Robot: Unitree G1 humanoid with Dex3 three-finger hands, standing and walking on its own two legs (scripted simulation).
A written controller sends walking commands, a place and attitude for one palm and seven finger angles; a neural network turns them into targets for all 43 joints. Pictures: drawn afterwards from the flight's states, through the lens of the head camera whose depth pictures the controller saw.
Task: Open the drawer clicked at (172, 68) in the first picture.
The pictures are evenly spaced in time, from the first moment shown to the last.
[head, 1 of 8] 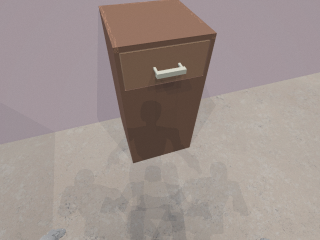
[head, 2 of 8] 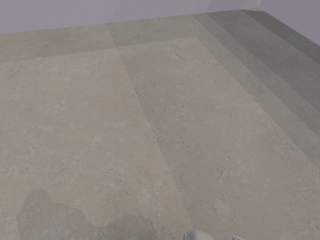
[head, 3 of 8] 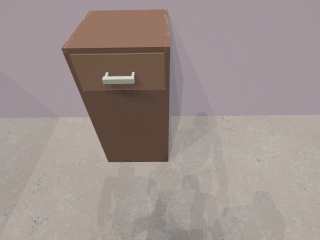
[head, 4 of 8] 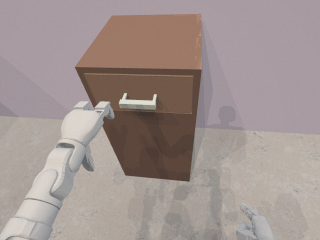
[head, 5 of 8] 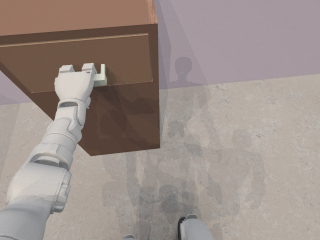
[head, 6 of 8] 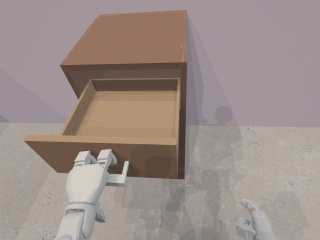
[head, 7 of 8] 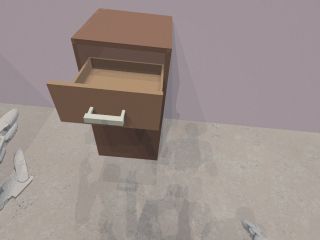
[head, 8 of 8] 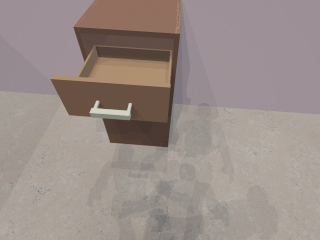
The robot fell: no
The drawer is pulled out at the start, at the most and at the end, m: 0.00 0.30 0.30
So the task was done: yes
